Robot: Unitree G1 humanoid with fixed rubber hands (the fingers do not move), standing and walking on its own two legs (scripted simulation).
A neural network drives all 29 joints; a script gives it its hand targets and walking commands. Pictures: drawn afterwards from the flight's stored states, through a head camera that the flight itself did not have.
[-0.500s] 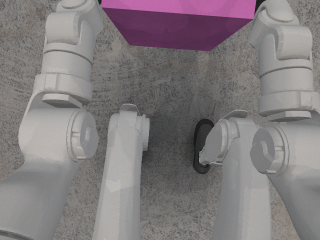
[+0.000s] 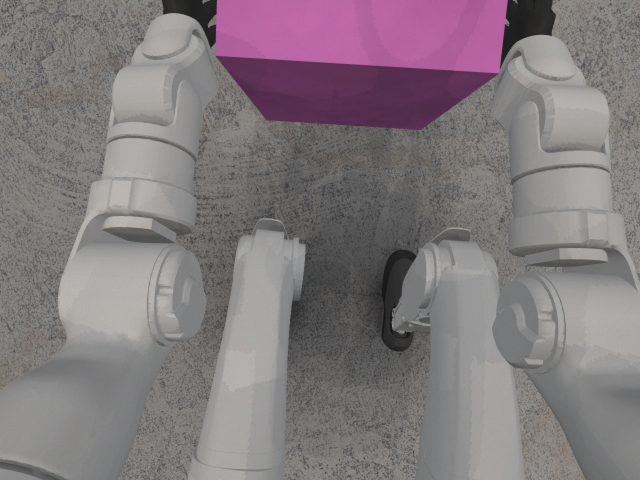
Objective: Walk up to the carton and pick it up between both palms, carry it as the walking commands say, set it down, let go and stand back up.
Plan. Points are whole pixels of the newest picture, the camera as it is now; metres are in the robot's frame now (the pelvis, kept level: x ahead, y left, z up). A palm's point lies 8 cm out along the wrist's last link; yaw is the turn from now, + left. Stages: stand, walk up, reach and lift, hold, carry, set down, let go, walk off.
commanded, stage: reach and lift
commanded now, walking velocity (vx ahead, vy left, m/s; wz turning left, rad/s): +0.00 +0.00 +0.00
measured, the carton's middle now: (353, 30) +0.57 +0.03 -0.14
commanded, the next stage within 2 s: none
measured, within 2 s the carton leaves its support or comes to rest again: neither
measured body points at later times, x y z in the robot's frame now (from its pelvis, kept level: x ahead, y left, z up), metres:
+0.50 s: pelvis +0.00 +0.00 +0.05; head +0.28 +0.01 +0.39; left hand +0.52 +0.18 -0.01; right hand +0.52 -0.13 -0.02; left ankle +0.14 +0.15 -0.46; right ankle +0.17 -0.12 -0.46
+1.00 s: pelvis +0.01 -0.01 +0.11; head +0.24 +0.01 +0.49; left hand +0.49 +0.18 +0.07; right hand +0.50 -0.13 +0.06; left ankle +0.14 +0.15 -0.46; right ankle +0.17 -0.12 -0.46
